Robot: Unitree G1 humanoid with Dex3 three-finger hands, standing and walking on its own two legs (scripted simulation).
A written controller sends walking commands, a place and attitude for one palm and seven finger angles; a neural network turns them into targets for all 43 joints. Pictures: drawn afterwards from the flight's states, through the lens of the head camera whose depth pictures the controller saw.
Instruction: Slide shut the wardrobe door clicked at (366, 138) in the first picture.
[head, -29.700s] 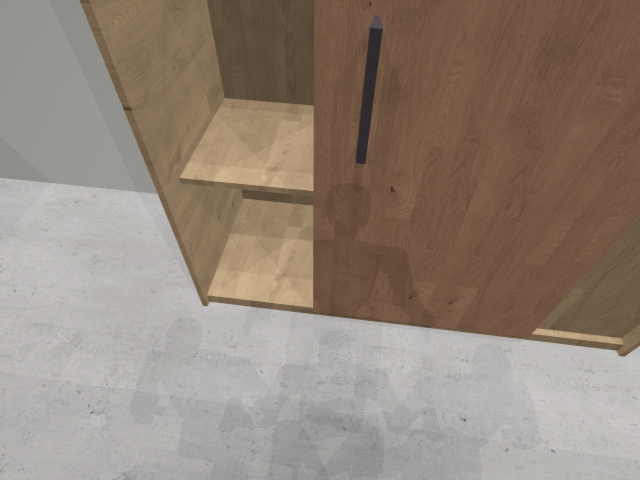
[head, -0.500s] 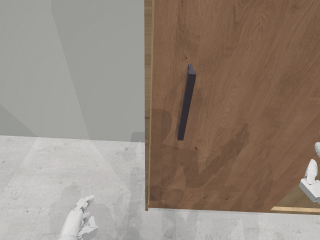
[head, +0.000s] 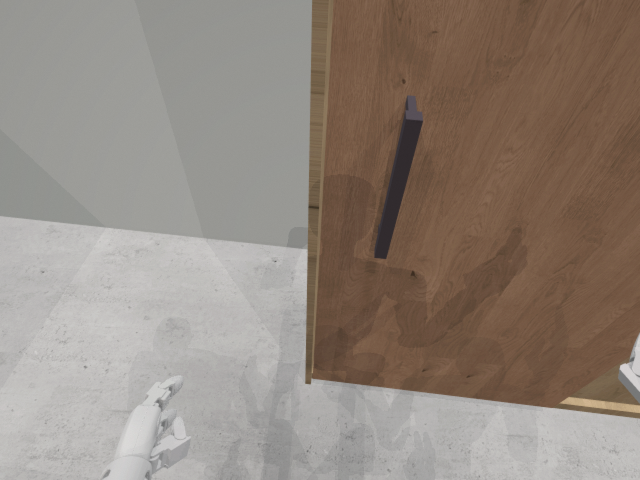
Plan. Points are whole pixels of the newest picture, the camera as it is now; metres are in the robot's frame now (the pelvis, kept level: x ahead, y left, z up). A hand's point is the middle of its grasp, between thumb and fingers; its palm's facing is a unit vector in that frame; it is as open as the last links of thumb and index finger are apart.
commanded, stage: step back with the hand held close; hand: right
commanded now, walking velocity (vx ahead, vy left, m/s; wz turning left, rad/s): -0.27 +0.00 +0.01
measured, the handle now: (393, 187) +0.48 -0.08 +0.11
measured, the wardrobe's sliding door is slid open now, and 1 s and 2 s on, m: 0.00 0.00 0.00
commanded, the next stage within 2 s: stop stepping back and stand still in 1.26 s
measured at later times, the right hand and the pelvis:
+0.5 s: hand out of the picture +0.14 -0.29 +0.14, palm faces +0.45 +0.78 -0.44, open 7.4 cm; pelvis -0.07 -0.02 -0.02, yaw -2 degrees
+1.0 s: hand out of the picture +0.03 -0.27 +0.17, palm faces +0.46 +0.77 -0.45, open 7.4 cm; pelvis -0.15 +0.00 -0.01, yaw -2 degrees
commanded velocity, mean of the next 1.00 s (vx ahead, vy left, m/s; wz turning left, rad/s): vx -0.33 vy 0.00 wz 0.02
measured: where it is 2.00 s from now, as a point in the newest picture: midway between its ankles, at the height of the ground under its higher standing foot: outside the picture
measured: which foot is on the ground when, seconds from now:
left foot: down 0.00-1.00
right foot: down 0.00-0.88, up 0.90-1.00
